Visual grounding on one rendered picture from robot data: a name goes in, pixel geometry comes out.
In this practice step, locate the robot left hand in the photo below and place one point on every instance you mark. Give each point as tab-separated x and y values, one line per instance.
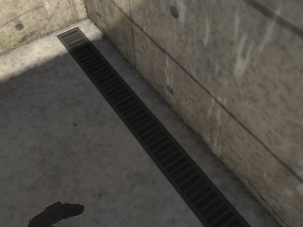
54	213

